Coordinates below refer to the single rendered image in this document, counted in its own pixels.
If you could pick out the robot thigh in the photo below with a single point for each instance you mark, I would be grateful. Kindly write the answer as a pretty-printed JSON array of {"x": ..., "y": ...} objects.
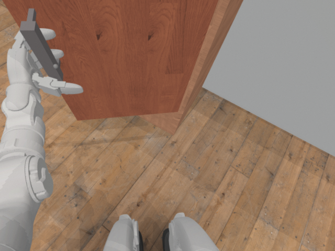
[
  {"x": 190, "y": 236},
  {"x": 123, "y": 236}
]

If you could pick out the handle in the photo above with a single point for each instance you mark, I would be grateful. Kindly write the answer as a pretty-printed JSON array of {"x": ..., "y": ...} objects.
[{"x": 35, "y": 39}]

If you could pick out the left robot hand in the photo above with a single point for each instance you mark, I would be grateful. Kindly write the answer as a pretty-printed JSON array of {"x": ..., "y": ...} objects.
[{"x": 21, "y": 67}]

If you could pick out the left robot upper arm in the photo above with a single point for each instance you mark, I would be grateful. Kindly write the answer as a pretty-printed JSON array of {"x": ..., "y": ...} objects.
[{"x": 24, "y": 183}]

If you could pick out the robot left thigh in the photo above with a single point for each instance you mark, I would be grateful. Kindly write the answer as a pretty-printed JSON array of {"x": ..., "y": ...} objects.
[{"x": 123, "y": 236}]

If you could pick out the robot right thigh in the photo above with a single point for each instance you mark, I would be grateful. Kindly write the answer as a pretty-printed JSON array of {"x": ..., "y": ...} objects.
[{"x": 190, "y": 236}]

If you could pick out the left robot forearm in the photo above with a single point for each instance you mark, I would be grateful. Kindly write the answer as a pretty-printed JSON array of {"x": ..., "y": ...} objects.
[{"x": 24, "y": 132}]

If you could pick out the cupboard door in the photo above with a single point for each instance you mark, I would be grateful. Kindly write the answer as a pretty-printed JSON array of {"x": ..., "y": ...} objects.
[{"x": 131, "y": 57}]

